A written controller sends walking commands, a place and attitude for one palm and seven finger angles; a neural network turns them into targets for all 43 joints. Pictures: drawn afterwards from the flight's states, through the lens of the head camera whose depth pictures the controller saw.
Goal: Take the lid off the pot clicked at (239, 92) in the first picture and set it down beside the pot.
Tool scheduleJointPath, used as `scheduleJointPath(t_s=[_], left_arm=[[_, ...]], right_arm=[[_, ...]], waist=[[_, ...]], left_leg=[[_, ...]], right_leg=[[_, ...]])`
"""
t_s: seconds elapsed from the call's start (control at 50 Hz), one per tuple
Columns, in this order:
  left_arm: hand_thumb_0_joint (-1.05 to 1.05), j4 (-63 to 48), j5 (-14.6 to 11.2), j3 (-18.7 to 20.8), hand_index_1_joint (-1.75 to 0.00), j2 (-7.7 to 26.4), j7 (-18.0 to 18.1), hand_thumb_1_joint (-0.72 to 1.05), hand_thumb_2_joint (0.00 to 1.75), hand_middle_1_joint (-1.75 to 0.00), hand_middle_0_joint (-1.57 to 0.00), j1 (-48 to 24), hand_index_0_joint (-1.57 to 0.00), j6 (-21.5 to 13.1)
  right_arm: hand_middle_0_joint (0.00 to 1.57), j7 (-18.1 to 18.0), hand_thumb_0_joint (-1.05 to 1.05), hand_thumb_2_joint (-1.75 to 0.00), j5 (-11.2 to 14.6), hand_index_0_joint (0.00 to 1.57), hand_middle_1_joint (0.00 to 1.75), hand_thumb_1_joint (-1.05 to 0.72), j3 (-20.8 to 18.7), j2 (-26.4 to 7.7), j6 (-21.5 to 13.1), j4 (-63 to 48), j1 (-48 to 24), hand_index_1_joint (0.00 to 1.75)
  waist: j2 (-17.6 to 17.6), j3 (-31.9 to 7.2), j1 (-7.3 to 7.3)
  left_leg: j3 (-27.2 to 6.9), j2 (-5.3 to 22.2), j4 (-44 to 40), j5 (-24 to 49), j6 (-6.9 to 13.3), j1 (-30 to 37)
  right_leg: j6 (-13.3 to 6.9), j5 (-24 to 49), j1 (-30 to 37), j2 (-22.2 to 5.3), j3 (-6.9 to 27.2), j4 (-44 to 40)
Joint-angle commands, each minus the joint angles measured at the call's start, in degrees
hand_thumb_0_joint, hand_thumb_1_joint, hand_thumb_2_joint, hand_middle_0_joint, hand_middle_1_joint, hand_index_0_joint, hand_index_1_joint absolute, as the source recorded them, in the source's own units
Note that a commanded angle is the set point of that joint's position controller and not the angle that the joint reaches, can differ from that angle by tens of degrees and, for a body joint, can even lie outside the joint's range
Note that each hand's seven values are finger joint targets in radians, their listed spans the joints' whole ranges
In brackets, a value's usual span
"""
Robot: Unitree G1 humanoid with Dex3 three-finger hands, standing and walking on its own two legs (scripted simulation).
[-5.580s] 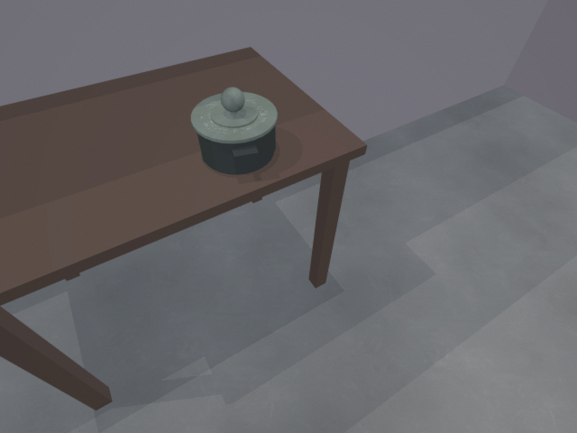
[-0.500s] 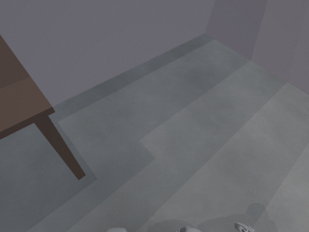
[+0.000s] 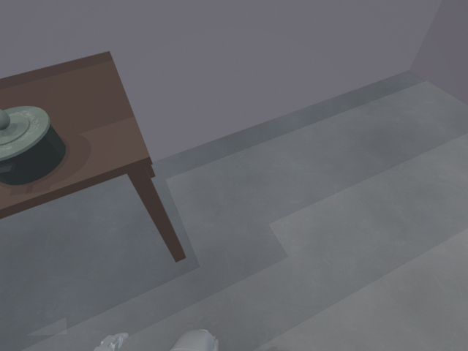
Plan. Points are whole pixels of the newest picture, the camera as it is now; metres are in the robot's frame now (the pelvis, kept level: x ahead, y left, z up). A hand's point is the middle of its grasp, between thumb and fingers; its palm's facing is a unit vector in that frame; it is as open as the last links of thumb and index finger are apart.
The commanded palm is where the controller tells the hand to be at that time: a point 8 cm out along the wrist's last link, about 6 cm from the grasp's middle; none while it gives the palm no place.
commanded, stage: turn to face it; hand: left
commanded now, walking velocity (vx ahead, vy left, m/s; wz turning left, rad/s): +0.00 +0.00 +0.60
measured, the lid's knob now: out of the picture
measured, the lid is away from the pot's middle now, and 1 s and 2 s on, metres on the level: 0.00 0.00 0.00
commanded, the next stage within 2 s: take the last steps up to it in 0.70 s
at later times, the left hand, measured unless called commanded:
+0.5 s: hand out of the picture +0.02 +0.28 -0.16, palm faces +0.30 -0.91 -0.28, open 7.4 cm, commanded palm none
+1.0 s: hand out of the picture -0.03 +0.19 -0.15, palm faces +0.49 -0.84 -0.24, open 7.4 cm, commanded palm none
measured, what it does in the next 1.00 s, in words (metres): steps on the spot, turning left: left foot, then right foot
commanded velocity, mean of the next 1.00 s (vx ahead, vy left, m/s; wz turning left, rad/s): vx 0.07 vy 0.03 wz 0.35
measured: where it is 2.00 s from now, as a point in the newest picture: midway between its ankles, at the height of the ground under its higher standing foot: (184, 344)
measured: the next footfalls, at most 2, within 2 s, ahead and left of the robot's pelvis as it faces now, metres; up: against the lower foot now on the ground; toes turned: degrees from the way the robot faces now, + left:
left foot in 0.24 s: +0.03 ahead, +0.15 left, +0.00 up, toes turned +13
right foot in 0.66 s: +0.10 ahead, -0.07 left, +0.00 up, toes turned +17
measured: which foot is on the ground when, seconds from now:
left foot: up 0.00-0.22, down 0.24-0.66, up 0.68-1.00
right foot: down 0.00-0.24, up 0.26-0.64, down 0.66-1.00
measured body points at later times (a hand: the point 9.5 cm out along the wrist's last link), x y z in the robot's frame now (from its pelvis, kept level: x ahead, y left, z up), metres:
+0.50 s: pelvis +0.01 +0.04 +0.00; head +0.04 +0.06 +0.45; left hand +0.00 +0.32 -0.14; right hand +0.17 -0.18 -0.13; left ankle -0.01 +0.14 -0.74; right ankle +0.04 -0.11 -0.68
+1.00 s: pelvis +0.03 +0.01 +0.01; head +0.07 +0.00 +0.46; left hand -0.05 +0.23 -0.13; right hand +0.19 -0.20 -0.15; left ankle -0.06 +0.14 -0.67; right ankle +0.06 -0.08 -0.74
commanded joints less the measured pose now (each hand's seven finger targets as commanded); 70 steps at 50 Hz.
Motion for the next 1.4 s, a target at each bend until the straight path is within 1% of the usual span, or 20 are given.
scheduleJointPath(t_s=[0.0,0.1,0.18,0.2,0.22,0.24,0.32,0.5,0.6,0.62,0.64,0.66,0.74,0.92,1.14,1.16,1.2,1.22,1.3,1.38], left_arm=[[0.00,-3.1,0.6,3.7,-0.30,12.1,0.7,0.90,0.90,-0.30,-0.20,3.3,-0.20,-1.3],[0.00,-1.6,0.8,4.4,-0.30,14.4,0.5,0.90,0.90,-0.30,-0.20,5.7,-0.20,-0.8],[0.00,-1.1,0.0,4.8,-0.30,14.4,0.1,0.90,0.90,-0.30,-0.20,4.5,-0.20,-0.1],[0.00,-1.5,-0.3,4.5,-0.30,12.5,-0.2,0.90,0.90,-0.30,-0.20,5.3,-0.20,0.2],[0.00,-4.2,-0.5,3.5,-0.30,8.4,-0.7,0.90,0.90,-0.30,-0.20,3.4,-0.20,0.3],[0.00,-5.5,0.3,3.1,-0.30,9.8,-0.2,0.90,0.90,-0.30,-0.20,-0.8,-0.20,0.8],[0.00,-1.4,0.1,3.5,-0.30,9.3,-0.7,0.90,0.90,-0.30,-0.20,0.2,-0.20,0.9],[0.00,-1.6,-0.3,2.5,-0.30,7.6,-0.4,0.90,0.90,-0.30,-0.20,-1.5,-0.20,0.9],[0.00,0.1,-0.6,2.5,-0.30,7.6,-0.1,0.90,0.90,-0.30,-0.20,5.0,-0.20,-0.3],[0.00,0.5,-0.2,3.0,-0.30,9.6,0.2,0.90,0.90,-0.30,-0.20,6.1,-0.20,-1.0],[0.00,0.4,0.6,3.9,-0.30,14.6,0.6,0.90,0.90,-0.30,-0.20,7.1,-0.20,-1.5],[0.00,-0.3,0.3,3.9,-0.30,15.6,0.5,0.90,0.90,-0.30,-0.20,7.5,-0.20,-1.3],[0.00,-1.8,0.0,2.9,-0.30,9.2,0.7,0.90,0.90,-0.30,-0.20,0.1,-0.20,-1.6],[0.00,5.2,0.5,3.8,-0.30,9.9,-0.2,0.90,0.90,-0.30,-0.20,12.5,-0.20,-3.4],[0.00,9.5,0.6,4.1,-0.30,10.8,-1.0,0.90,0.90,-0.30,-0.20,9.3,-0.20,-3.0],[0.00,9.6,0.5,3.6,-0.30,9.4,-1.3,0.90,0.90,-0.30,-0.20,9.4,-0.20,-2.8],[0.00,6.2,0.5,1.9,-0.30,3.1,-1.7,0.90,0.90,-0.30,-0.20,7.4,-0.20,-2.7],[0.00,5.2,0.6,1.9,-0.30,4.1,-1.6,0.90,0.90,-0.30,-0.20,5.1,-0.20,-2.9],[0.00,9.0,0.5,1.8,-0.30,3.6,-2.4,0.90,0.90,-0.30,-0.20,6.5,-0.20,-2.6],[0.00,8.4,0.6,1.7,-0.30,3.0,-2.2,0.90,0.90,-0.30,-0.20,5.4,-0.20,-1.9]], right_arm=[[0.20,0.2,0.00,-0.90,0.2,0.20,0.30,-0.90,-0.5,-2.7,-1.4,-5.9,-5.3,0.30],[0.20,0.1,0.00,-0.90,0.7,0.20,0.30,-0.90,0.4,-1.9,-2.3,-6.7,-7.7,0.30],[0.20,-0.3,0.00,-0.90,0.5,0.20,0.30,-0.90,0.1,-3.6,-3.4,-5.2,-1.2,0.30],[0.20,-0.4,0.00,-0.90,0.2,0.20,0.30,-0.90,-0.8,-7.7,-3.7,-4.7,1.5,0.30],[0.20,-0.8,0.00,-0.90,-0.1,0.20,0.30,-0.90,-2.8,-14.4,-3.9,-4.6,5.4,0.30],[0.20,-1.0,0.00,-0.90,0.1,0.20,0.30,-0.90,-2.7,-15.0,-3.3,-2.9,8.9,0.30],[0.20,-2.4,0.00,-0.90,-0.1,0.20,0.30,-0.90,-0.5,-8.5,-3.9,-5.2,-1.9,0.30],[0.20,-2.5,0.00,-0.90,-0.3,0.20,0.30,-0.90,-0.5,-8.6,-3.4,-3.9,0.7,0.30],[0.20,-2.4,0.00,-0.90,0.2,0.20,0.30,-0.90,-0.3,-7.3,-3.1,-4.0,-2.3,0.30],[0.20,-2.2,0.00,-0.90,0.6,0.20,0.30,-0.90,0.1,-4.8,-3.3,-4.0,-1.7,0.30],[0.20,-1.9,0.00,-0.90,1.0,0.20,0.30,-0.90,0.8,-1.0,-3.4,-5.0,-0.6,0.30],[0.20,-2.2,0.00,-0.90,0.3,0.20,0.30,-0.90,0.1,-2.9,-2.7,-5.2,-1.0,0.30],[0.20,-1.3,0.00,-0.90,-0.2,0.20,0.30,-0.90,-0.1,-2.6,-1.8,-1.4,1.0,0.30],[0.20,-0.2,0.00,-0.90,-0.4,0.20,0.30,-0.90,0.9,-1.4,-2.9,-1.7,-6.4,0.30],[0.20,0.2,0.00,-0.90,0.0,0.20,0.30,-0.90,2.0,0.5,-5.4,0.3,0.5,0.30],[0.20,-0.5,0.00,-0.90,0.0,0.20,0.30,-0.90,1.6,-1.7,-5.9,1.7,4.8,0.30],[0.20,-1.9,0.00,-0.90,-0.3,0.20,0.30,-0.90,-0.7,-11.5,-6.2,4.1,17.5,0.30],[0.20,-2.1,0.00,-0.90,-0.5,0.20,0.30,-0.90,-0.3,-11.0,-5.9,4.0,16.0,0.30],[0.20,-2.8,0.00,-0.90,0.1,0.20,0.30,-0.90,2.6,-1.7,-7.9,2.6,7.1,0.30],[0.20,-3.1,0.00,-0.90,0.4,0.20,0.30,-0.90,2.4,-0.9,-9.3,4.7,10.2,0.30]], waist=[[-12.0,-2.9,3.64],[-15.2,-5.5,5.31],[-12.8,-9.3,1.69],[-2.9,-11.4,0.19],[16.0,-11.2,-2.63],[10.8,-10.7,-4.45],[7.3,-5.7,1.05],[5.8,-6.3,-0.12],[4.0,-7.4,3.53],[-1.6,-7.4,4.05],[-16.7,-7.1,3.84],[-16.3,-6.8,4.63],[-9.7,-2.4,0.89],[-10.0,-2.2,6.54],[-9.6,-1.7,1.56],[-4.8,-3.0,-0.21],[16.4,-4.7,-4.61],[11.2,-3.0,-4.45],[4.2,1.0,1.76],[2.1,0.2,2.41]], left_leg=[[2.7,2.1,-5.2,-1.4,-1.0,-1.9],[6.5,1.5,-18.9,-2.9,-0.2,4.2],[8.0,0.7,-39.3,10.7,1.4,17.5],[0.2,6.7,-43.6,18.5,3.9,28.7],[-21.3,23.1,-44.7,40.5,12.6,35.0],[-21.1,25.4,-44.4,37.6,16.6,31.4],[-12.4,14.3,-45.7,29.9,12.3,21.0],[-15.1,13.4,-44.8,30.9,13.8,22.0],[-14.5,10.2,-38.7,28.1,10.2,13.5],[-12.1,6.8,-33.5,19.7,7.3,7.8],[-2.3,-1.9,-21.8,1.5,2.8,-1.4],[-3.4,-1.8,-10.3,-10.5,2.3,-0.3],[-2.7,1.2,3.9,0.4,1.5,-0.8],[1.0,3.8,-9.4,1.8,0.8,-5.8],[9.5,0.7,-38.5,8.4,3.3,22.7],[8.5,1.5,-41.9,6.3,3.6,30.8],[-21.1,22.5,-53.7,-3.4,11.9,38.5],[-23.5,24.1,-54.6,-6.3,15.5,34.9],[-8.3,15.9,-55.4,15.4,13.6,23.4],[-3.3,14.5,-55.1,31.7,14.7,27.3]], right_leg=[[-7.2,18.8,6.3,-15.4,8.2,-11.2],[-7.3,27.7,9.1,-17.2,5.3,-7.2],[-1.6,26.8,6.3,-15.3,-0.9,3.3],[1.6,16.5,-4.0,-12.6,-2.9,13.3],[6.3,-19.3,-21.2,-4.3,-3.9,25.6],[5.2,-22.4,-21.8,-3.9,2.1,32.4],[5.5,-7.3,-19.6,-3.2,6.0,35.1],[5.4,-8.3,-12.9,0.6,5.1,18.7],[4.3,3.0,3.4,2.6,4.1,-2.1],[3.3,6.8,9.8,-1.9,8.6,-9.2],[-2.2,12.6,13.5,-16.3,24.6,-13.6],[-8.3,12.3,6.1,-23.0,28.3,-15.8],[-7.3,13.1,1.1,-13.2,14.7,-14.1],[-8.2,1.7,13.9,-16.3,16.0,-18.8],[-4.5,-8.4,-3.8,-12.8,4.8,-14.7],[-3.0,-7.9,-8.3,-10.2,2.1,-7.9],[1.7,-18.7,-25.9,0.3,-3.6,23.0],[0.3,-18.0,-29.1,-1.5,1.3,29.4],[1.0,-1.5,-23.2,-4.6,4.2,34.5],[2.5,1.8,-24.5,-3.9,3.2,30.0]])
